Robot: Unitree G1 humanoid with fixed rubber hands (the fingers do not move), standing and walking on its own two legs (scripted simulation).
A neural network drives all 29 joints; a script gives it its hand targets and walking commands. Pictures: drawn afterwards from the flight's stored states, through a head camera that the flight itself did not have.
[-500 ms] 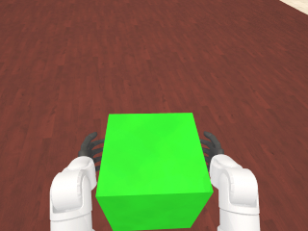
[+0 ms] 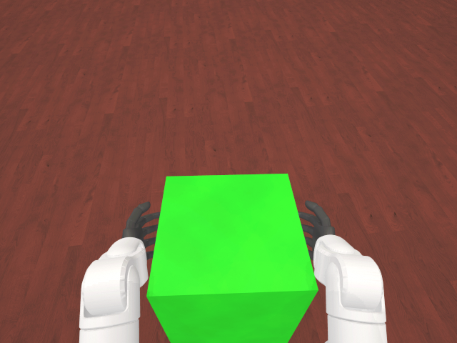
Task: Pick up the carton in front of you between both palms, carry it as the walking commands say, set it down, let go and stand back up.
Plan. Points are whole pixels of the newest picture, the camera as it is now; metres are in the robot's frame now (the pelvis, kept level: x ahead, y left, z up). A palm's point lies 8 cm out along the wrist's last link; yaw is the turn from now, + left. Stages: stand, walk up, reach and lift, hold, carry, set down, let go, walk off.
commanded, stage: carry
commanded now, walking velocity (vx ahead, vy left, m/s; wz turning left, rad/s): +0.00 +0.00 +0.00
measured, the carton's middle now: (229, 263) +0.27 +0.00 -0.02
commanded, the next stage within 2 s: hold in 1.94 s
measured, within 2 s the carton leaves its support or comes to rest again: neither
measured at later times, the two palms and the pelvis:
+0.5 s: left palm (147, 145) +0.47 +0.16 +0.08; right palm (298, 146) +0.46 -0.14 +0.08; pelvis +0.19 +0.02 +0.00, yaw -4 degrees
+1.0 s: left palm (157, 152) +0.45 +0.14 +0.08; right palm (312, 158) +0.43 -0.16 +0.08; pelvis +0.18 +0.01 -0.01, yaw -4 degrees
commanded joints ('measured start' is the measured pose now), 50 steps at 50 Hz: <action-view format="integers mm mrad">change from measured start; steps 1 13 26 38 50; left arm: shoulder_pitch -428 -360 -499 -447 -475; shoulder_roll -996 -826 -909 -890 -887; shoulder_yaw -734 -696 -737 -711 -716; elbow -142 -164 -126 -116 -95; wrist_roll -432 -381 -425 -399 -401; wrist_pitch -20 27 45 44 45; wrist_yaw -277 -263 -265 -263 -269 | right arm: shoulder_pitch -451 -419 -480 -470 -485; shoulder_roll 992 834 914 897 898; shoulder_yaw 769 749 704 728 728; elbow -100 -166 -68 -86 -55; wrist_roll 404 405 394 402 397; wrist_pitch -50 10 4 10 10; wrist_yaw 237 235 237 241 245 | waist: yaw -5 -12 -13 -11 -13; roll -134 -97 -7 -67 -56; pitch -400 -308 -434 -369 -305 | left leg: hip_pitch -98 299 390 259 241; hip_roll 27 59 114 77 96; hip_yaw -9 76 31 75 62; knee -129 -786 -568 -559 -572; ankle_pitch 64 691 1043 740 562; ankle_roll -3 -14 84 49 45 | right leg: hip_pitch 427 232 235 286 217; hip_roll -264 -145 -82 -125 -125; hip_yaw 225 63 130 145 153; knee -149 52 59 52 28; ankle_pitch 599 322 322 539 307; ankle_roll -26 76 128 103 74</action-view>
